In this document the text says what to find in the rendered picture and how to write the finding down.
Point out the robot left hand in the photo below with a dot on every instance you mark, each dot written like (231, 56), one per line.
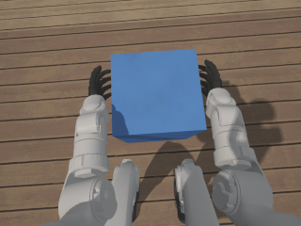
(96, 84)

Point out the right robot upper arm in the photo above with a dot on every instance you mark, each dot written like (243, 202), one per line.
(247, 199)

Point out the robot left foot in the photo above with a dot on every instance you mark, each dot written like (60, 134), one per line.
(136, 200)

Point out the carton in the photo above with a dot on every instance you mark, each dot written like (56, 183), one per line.
(156, 96)

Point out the robot right hand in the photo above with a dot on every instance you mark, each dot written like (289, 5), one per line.
(212, 77)

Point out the left robot upper arm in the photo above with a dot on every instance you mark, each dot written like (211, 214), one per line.
(90, 202)

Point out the left robot forearm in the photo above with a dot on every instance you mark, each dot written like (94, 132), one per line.
(90, 142)

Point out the right robot forearm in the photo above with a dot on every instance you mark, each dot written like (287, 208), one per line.
(232, 150)

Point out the right robot shin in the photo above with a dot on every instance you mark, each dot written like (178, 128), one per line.
(186, 161)

